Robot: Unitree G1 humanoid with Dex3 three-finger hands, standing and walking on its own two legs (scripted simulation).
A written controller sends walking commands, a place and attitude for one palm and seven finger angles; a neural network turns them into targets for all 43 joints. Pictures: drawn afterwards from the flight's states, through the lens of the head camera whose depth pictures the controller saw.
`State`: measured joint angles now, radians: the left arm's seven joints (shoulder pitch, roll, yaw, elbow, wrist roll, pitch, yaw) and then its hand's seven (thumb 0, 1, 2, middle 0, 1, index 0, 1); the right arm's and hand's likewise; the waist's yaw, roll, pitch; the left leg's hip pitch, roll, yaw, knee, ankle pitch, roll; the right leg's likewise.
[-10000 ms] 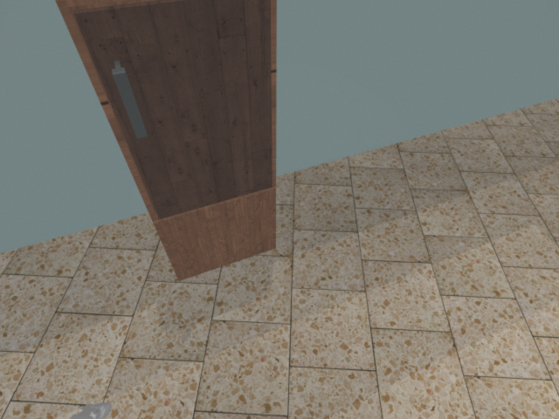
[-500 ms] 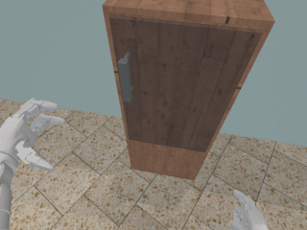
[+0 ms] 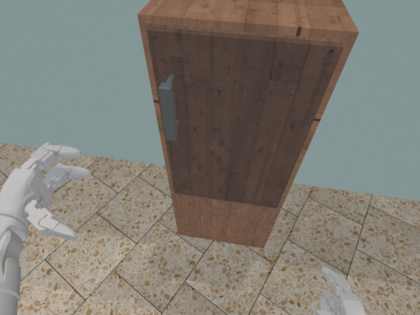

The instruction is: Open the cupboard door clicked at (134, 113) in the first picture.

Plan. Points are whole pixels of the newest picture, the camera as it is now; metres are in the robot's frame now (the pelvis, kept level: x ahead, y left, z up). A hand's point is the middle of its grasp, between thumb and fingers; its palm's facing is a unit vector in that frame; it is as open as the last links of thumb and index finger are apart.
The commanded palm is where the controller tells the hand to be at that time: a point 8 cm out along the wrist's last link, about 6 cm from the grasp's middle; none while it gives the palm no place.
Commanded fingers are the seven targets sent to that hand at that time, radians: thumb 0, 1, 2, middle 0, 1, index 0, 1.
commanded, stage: move the hooked fingers beside the handle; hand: left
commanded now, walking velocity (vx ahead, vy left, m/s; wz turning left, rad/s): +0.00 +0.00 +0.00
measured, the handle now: (171, 108) +0.55 +0.13 +0.09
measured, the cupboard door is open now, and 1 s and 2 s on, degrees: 0 0 0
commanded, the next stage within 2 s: none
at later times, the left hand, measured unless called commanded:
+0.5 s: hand (95, 163) +0.36 +0.24 +0.11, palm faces -0.11 -0.99 -0.02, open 14.0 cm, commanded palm +0.33 +0.29 +0.11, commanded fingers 0.00 -0.50 0.30 -0.30 -1.20 -0.30 -1.20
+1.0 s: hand (118, 141) +0.42 +0.22 +0.10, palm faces -0.11 -0.99 +0.00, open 14.0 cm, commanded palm +0.40 +0.27 +0.10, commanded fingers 0.00 -0.50 0.30 -0.30 -1.20 -0.30 -1.20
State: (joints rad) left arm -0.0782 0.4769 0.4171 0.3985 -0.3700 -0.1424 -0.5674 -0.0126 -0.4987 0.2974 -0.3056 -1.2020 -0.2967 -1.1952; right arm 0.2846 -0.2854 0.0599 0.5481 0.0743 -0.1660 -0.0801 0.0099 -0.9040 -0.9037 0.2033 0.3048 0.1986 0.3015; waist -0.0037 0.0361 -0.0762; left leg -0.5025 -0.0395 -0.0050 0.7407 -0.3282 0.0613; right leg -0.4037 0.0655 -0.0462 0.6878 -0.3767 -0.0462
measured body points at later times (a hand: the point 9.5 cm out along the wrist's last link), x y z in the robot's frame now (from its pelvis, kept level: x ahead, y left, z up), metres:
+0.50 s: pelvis +0.00 +0.01 +0.00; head +0.03 +0.01 +0.45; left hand +0.36 +0.30 +0.11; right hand +0.13 -0.25 -0.08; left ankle +0.03 +0.08 -0.71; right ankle -0.02 -0.09 -0.71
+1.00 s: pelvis +0.01 +0.00 +0.00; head +0.05 +0.01 +0.44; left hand +0.42 +0.27 +0.11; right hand +0.10 -0.26 -0.10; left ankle +0.03 +0.08 -0.71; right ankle -0.02 -0.09 -0.71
